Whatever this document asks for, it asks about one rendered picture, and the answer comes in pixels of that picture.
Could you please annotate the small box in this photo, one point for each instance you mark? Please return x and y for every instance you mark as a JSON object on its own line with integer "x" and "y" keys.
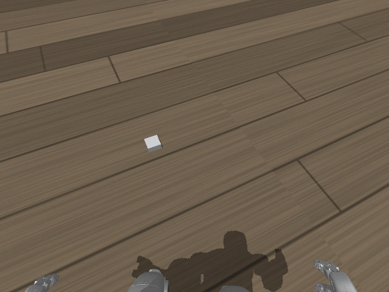
{"x": 152, "y": 143}

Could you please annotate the left robot hand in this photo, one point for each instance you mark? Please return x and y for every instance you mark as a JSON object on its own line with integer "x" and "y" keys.
{"x": 43, "y": 284}

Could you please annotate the right robot hand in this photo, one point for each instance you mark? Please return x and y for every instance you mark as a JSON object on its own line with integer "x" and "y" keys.
{"x": 340, "y": 282}

